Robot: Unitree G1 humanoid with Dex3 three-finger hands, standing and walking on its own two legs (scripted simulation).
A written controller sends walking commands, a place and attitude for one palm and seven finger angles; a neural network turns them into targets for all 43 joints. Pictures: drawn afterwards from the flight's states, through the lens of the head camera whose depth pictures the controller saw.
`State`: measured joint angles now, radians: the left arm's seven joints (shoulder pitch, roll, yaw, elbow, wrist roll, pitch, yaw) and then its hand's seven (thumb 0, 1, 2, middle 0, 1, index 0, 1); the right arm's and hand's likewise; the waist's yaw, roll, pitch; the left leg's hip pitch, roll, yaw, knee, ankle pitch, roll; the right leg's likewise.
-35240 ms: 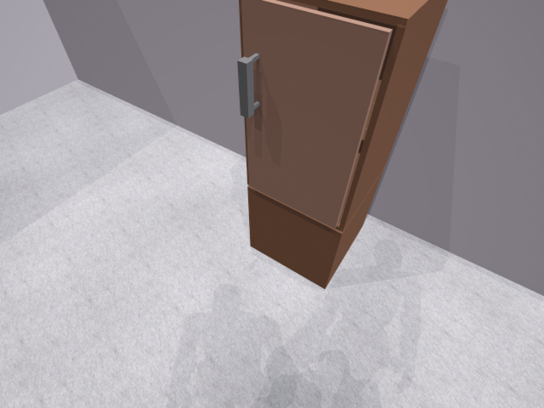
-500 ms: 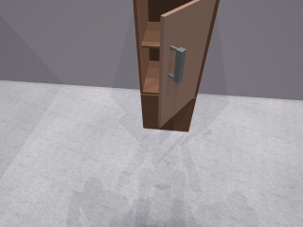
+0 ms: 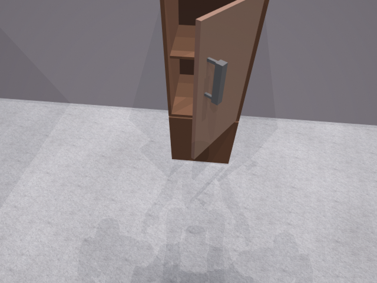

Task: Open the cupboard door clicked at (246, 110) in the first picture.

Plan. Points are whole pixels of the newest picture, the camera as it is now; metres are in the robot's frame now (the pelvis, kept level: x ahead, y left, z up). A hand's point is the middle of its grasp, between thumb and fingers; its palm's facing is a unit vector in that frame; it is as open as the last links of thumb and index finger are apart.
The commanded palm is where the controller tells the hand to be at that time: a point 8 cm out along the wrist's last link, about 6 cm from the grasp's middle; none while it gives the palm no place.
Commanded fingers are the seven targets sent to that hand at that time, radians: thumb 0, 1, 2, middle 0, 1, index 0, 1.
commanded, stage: look to check the result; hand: left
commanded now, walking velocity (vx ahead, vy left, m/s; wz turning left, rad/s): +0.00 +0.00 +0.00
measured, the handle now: (213, 81) +0.68 -0.04 +0.05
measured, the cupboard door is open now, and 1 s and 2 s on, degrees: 54 54 54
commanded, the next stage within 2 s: walk to a spot facing it in 0.48 s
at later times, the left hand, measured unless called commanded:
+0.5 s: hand out of the picture +0.08 +0.23 -0.16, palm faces -0.01 -0.95 -0.31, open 7.4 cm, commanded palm none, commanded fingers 0.00 0.90 0.90 -0.20 -0.30 -0.20 -0.30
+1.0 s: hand out of the picture +0.09 +0.18 -0.18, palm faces -0.14 -0.96 -0.26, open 7.4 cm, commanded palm none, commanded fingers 0.00 0.90 0.90 -0.20 -0.30 -0.20 -0.30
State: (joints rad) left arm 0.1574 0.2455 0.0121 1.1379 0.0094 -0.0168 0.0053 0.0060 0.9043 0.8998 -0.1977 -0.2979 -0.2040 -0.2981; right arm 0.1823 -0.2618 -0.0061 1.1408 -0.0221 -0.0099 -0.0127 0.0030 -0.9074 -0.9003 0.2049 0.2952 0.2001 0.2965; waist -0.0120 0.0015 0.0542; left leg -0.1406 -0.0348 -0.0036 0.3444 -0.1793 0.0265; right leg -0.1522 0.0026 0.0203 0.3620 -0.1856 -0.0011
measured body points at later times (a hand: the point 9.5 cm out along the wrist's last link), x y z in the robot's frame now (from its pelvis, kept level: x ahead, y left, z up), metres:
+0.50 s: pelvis +0.02 -0.01 +0.00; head +0.04 -0.01 +0.45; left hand +0.08 +0.28 -0.14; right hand +0.08 -0.29 -0.14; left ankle +0.00 +0.10 -0.75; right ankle +0.01 -0.12 -0.75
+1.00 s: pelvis +0.01 -0.03 -0.02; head +0.05 -0.05 +0.43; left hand +0.10 +0.23 -0.16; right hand +0.03 -0.28 -0.18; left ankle +0.01 +0.10 -0.75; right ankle -0.01 -0.11 -0.73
